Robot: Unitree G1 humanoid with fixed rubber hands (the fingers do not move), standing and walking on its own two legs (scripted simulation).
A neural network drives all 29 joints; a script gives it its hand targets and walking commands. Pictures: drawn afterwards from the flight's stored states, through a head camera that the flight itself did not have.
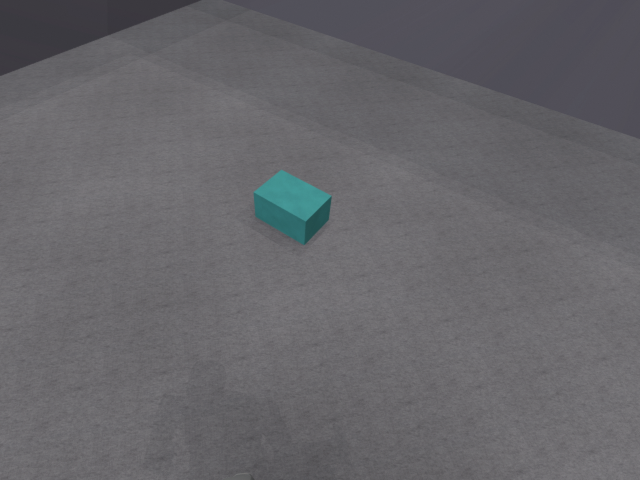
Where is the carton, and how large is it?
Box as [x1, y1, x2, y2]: [253, 170, 331, 244]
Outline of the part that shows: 280,170 253,192 255,216 304,244 328,219 331,196 294,176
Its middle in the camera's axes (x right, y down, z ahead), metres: -0.11 -0.15 +1.63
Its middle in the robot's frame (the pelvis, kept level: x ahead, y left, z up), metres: +1.24 +0.10 -0.69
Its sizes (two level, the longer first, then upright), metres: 0.264 0.184 0.145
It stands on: the floor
